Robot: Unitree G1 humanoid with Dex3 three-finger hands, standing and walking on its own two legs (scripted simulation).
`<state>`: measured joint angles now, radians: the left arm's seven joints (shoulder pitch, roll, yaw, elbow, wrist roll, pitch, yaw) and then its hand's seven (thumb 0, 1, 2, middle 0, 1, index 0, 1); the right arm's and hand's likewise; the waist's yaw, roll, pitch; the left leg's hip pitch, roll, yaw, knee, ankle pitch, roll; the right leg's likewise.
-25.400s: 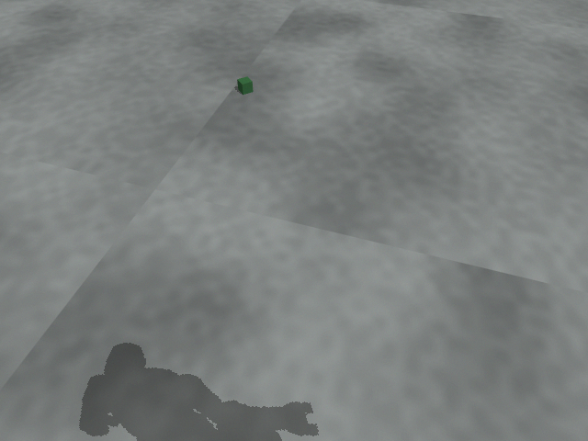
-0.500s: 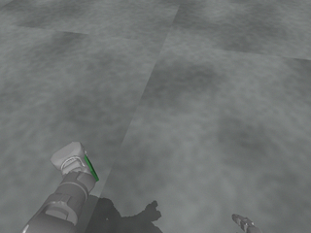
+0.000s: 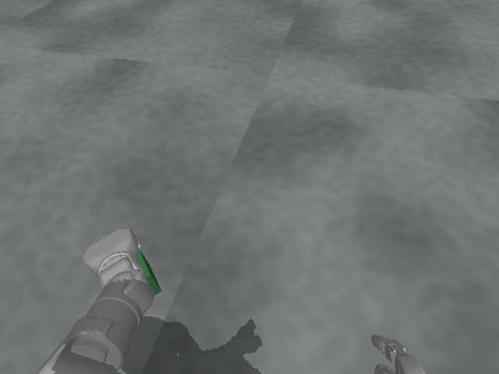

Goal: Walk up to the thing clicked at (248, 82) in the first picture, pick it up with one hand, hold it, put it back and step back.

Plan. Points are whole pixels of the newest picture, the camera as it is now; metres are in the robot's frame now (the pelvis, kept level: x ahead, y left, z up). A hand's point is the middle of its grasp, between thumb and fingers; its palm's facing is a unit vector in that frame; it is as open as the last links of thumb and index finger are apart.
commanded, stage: hold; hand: left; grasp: from above
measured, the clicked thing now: (132, 279) +0.32 +0.23 -0.09
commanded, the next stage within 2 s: crouch in 0.68 s
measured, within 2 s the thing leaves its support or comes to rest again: neither
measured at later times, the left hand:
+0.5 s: hand (126, 276) +0.30 +0.22 -0.04, palm faces -0.34 -0.28 -0.90, open 9.4 cm
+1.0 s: hand (127, 281) +0.30 +0.22 -0.06, palm faces -0.36 -0.25 -0.90, open 9.5 cm
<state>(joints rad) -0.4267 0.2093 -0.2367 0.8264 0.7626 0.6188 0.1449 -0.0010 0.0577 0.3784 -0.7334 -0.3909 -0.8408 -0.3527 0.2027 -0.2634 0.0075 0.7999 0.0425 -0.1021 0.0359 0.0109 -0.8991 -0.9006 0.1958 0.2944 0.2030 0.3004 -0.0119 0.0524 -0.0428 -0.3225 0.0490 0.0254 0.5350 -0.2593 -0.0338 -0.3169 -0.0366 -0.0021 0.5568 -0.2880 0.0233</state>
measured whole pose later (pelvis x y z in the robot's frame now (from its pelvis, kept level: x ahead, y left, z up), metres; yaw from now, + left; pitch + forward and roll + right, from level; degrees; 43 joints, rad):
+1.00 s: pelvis +0.00 +0.00 +0.00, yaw +0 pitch +3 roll +0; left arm -0.39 0.20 -0.25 0.82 0.80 0.60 0.16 0.00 0.04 0.38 -0.76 -0.36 -0.87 -0.32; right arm 0.19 -0.25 0.01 0.78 0.04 -0.10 0.04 0.01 -0.87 -0.89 0.20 0.29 0.20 0.30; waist -0.01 0.04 -0.03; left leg -0.32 0.05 0.02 0.54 -0.26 -0.03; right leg -0.31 -0.04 -0.01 0.55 -0.29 0.03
